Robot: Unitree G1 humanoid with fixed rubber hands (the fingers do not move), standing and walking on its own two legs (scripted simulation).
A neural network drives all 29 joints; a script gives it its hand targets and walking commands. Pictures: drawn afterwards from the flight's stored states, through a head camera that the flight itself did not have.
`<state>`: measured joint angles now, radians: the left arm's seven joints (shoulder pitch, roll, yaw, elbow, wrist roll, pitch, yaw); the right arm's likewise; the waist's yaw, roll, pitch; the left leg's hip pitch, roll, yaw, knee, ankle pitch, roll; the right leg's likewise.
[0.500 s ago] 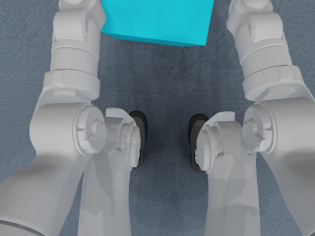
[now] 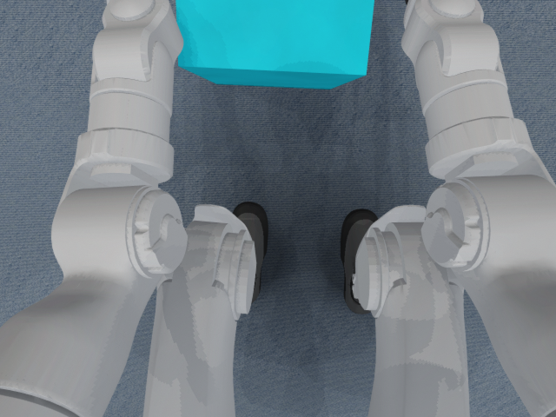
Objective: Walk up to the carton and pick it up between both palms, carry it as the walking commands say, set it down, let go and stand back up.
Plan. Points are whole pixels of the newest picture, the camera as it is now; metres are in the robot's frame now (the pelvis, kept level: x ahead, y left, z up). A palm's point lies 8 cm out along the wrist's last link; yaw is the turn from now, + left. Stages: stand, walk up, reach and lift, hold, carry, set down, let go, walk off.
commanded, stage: set down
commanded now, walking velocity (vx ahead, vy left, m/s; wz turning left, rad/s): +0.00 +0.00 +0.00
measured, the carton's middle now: out of the picture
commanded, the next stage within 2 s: none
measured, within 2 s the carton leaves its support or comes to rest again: neither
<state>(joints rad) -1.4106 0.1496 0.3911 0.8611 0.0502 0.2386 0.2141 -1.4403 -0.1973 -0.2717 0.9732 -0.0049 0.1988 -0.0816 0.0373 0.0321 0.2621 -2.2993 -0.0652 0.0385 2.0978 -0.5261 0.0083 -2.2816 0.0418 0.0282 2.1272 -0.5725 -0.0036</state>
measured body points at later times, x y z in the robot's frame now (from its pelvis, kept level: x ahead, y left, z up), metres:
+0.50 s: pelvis +0.00 +0.00 +0.00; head +0.37 -0.02 +0.25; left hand +0.56 +0.17 -0.16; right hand +0.56 -0.12 -0.18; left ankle +0.12 +0.10 -0.35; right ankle +0.11 -0.12 -0.35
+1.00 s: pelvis +0.00 +0.00 +0.00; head +0.37 -0.02 +0.25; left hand +0.56 +0.17 -0.16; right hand +0.56 -0.12 -0.18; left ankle +0.12 +0.10 -0.35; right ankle +0.11 -0.12 -0.35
